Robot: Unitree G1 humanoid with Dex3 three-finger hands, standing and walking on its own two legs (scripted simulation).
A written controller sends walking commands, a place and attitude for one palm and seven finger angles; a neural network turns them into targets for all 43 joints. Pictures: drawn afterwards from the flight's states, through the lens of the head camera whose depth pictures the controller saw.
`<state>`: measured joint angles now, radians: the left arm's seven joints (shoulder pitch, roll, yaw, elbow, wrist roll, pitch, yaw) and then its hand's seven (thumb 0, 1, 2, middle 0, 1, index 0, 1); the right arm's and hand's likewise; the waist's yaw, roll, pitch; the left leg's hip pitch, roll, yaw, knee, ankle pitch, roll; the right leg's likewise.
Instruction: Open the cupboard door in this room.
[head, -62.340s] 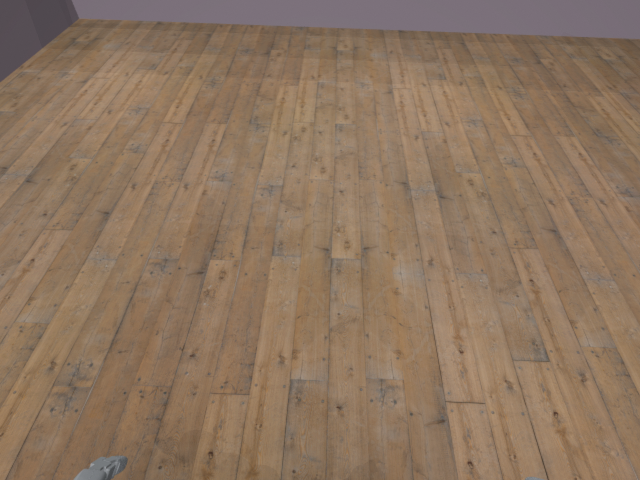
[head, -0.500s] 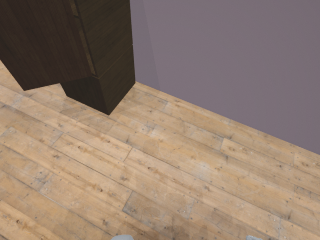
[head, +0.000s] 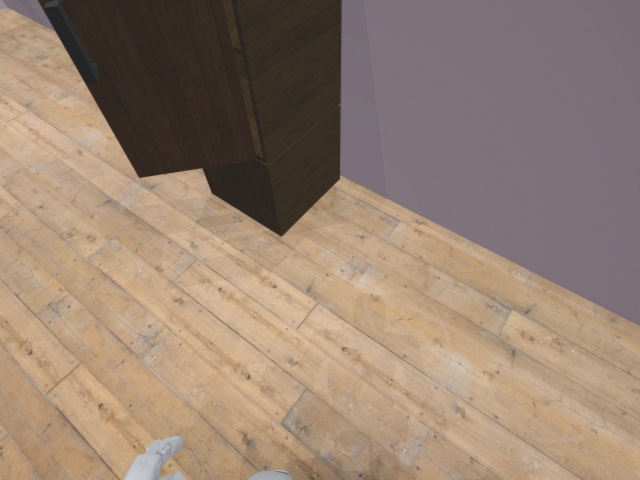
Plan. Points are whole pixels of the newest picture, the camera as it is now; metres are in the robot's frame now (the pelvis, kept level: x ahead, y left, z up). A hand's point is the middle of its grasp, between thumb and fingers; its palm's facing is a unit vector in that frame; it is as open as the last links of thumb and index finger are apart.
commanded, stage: turn to face it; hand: left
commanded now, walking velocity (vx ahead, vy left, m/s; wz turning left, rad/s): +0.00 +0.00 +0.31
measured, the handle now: (76, 40) +0.91 +0.55 +0.08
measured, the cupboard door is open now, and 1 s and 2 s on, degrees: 48 48 48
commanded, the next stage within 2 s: take the last steps up to it in 0.12 s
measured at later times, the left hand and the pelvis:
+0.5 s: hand out of the picture -0.05 +0.24 -0.18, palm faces +0.27 -0.94 -0.20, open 7.4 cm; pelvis +0.00 +0.05 +0.01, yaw +11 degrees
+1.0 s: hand (170, 394) +0.25 +0.26 -0.16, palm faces +0.21 -0.96 -0.16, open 7.4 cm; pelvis +0.15 +0.07 -0.01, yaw +14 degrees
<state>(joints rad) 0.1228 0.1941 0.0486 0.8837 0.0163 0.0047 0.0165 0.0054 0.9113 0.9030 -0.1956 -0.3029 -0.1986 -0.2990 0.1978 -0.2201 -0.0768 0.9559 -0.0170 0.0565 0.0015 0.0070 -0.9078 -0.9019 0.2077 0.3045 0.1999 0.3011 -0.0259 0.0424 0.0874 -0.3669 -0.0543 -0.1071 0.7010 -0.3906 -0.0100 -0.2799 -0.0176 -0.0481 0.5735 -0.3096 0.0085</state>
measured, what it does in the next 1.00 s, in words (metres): walks ahead: left foot, then right foot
